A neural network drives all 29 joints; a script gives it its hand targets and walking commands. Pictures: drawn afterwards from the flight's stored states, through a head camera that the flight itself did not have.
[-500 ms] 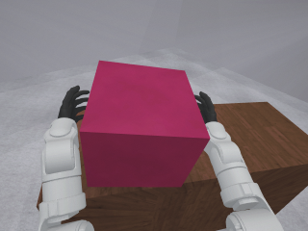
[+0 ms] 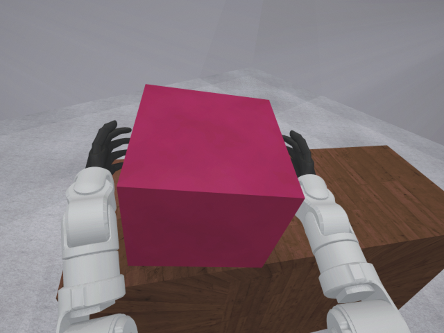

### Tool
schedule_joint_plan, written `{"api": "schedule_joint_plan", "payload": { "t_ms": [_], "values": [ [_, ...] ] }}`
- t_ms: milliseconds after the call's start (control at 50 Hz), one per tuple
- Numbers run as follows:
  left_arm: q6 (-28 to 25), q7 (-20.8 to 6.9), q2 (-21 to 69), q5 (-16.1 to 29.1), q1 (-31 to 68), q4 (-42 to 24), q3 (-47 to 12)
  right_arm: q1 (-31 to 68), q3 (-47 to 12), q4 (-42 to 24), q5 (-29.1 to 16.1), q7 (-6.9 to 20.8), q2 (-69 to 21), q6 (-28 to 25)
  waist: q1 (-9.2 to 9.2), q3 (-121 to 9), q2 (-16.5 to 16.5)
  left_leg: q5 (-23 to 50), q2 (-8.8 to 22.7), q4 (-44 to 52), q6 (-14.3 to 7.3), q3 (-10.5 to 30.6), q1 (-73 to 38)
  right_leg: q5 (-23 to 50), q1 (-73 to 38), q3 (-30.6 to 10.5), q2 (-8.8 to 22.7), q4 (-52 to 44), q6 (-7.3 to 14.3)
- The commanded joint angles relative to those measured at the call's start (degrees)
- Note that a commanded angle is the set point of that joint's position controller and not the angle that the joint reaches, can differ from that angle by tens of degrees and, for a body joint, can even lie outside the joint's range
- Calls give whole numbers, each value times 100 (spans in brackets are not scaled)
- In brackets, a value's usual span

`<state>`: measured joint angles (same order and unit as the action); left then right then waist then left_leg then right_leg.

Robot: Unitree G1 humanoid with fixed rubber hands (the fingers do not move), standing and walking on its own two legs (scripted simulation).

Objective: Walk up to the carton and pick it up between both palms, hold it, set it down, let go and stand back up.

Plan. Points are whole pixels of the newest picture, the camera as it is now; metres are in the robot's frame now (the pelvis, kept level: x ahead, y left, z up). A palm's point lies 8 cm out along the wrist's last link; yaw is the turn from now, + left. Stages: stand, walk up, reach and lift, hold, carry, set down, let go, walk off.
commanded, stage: hold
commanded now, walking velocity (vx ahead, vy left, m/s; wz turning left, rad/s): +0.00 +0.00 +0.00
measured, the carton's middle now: (204, 176) +0.39 +0.02 +0.13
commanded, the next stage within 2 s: none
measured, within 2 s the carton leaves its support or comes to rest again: neither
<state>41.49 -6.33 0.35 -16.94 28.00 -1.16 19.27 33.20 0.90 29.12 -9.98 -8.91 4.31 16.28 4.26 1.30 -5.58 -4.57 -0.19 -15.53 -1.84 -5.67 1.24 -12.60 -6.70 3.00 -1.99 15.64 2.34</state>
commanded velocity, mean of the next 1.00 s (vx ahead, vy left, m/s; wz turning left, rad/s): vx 0.00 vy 0.00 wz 0.00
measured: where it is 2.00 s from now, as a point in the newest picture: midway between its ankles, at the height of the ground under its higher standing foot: outside the picture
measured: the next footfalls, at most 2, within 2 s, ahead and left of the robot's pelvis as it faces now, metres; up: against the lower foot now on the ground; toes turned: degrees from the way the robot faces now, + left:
none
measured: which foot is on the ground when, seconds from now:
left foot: down 0.00-1.00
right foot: down 0.00-1.00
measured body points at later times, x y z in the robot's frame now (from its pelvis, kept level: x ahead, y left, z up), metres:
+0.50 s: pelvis +0.00 +0.00 +0.00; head -0.06 +0.03 +0.45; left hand +0.36 +0.18 +0.19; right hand +0.36 -0.16 +0.18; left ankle +0.06 +0.10 -0.75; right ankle -0.03 -0.08 -0.75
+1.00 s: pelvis +0.00 +0.00 +0.00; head -0.05 +0.02 +0.45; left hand +0.36 +0.18 +0.20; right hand +0.36 -0.16 +0.17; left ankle +0.06 +0.10 -0.75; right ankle -0.03 -0.08 -0.75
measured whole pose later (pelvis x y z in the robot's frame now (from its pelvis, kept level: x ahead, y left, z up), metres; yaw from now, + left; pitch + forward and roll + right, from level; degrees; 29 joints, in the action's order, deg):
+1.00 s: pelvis +0.00 +0.00 +0.00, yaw +0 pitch -9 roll +0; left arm 39.7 -5.7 0.3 -16.2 31.0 2.1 19.9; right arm 33.8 1.9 28.5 -8.0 -8.9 4.5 15.9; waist 4.0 1.4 -2.1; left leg -3.7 -0.4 -14.7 -2.5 -5.8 2.7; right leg -12.2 -4.7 3.0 -1.8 15.9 1.9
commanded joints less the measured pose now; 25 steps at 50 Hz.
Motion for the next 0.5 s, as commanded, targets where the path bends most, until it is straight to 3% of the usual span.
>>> {"api": "schedule_joint_plan", "payload": {
  "t_ms": [0,60,100,180,220,300,340,380,400,440,480],
  "values": [
    [-121,-400,2457,643,3193,-808,-3095,3342,-1661,-1514,-257,646,-2529,-326,187,-1275,1103,703,173,-137,321,341,-1998,785,1709,193,79,-460,-284],
    [-32,-385,2440,555,3272,-535,-3012,3473,-1365,-1201,-76,726,-2402,-315,228,-991,1258,-118,228,80,276,340,-1660,132,1786,211,125,-464,-256],
    [-59,-368,2443,594,3512,-254,-2894,3761,-1098,-1021,130,846,-2426,-357,191,-899,1136,-958,297,344,160,397,-1395,-356,1916,238,172,-486,-226],
    [-204,-318,2463,709,3553,-161,-2851,4157,-1306,-1378,165,916,-2662,-543,59,-1771,684,-294,241,120,-5,326,-1674,260,1734,192,175,-399,-293],
    [-315,-311,2497,826,3523,-186,-2820,4447,-1753,-1917,-11,829,-2895,-626,-107,-2389,257,478,142,-147,-83,285,-1904,964,1549,116,162,-355,-402],
    [-396,-399,2350,761,2937,7,-2579,4426,-2285,-2397,-193,540,-2930,-642,-179,-2782,-324,1109,26,-326,-218,301,-1918,2440,834,11,151,-219,-638],
    [-405,-470,2314,724,2797,-61,-2497,4126,-2390,-2345,-271,423,-2943,-571,-155,-2576,-270,1136,-16,-272,-194,301,-1717,2848,703,-11,141,-114,-679],
    [-344,-515,2278,616,2741,-71,-2462,3890,-2274,-2081,-277,371,-2843,-481,-112,-2097,-85,1046,-11,-221,-105,314,-1631,2681,788,-9,165,-186,-646],
    [-310,-532,2275,581,2716,-201,-2513,3700,-2254,-1996,-293,372,-2784,-452,-72,-1902,72,1083,-8,-197,-45,276,-1723,2572,852,7,151,-209,-618],
    [-247,-538,2241,510,2949,-304,-2554,3536,-1996,-1648,-257,435,-2717,-364,6,-1316,403,674,57,-96,45,263,-1661,1683,1314,79,155,-368,-536],
    [-185,-503,2359,578,3012,-542,-2842,3380,-1909,-1626,-359,505,-2662,-348,100,-1235,778,976,84,-148,212,281,-1829,1461,1440,122,111,-421,-424]
  ]
}}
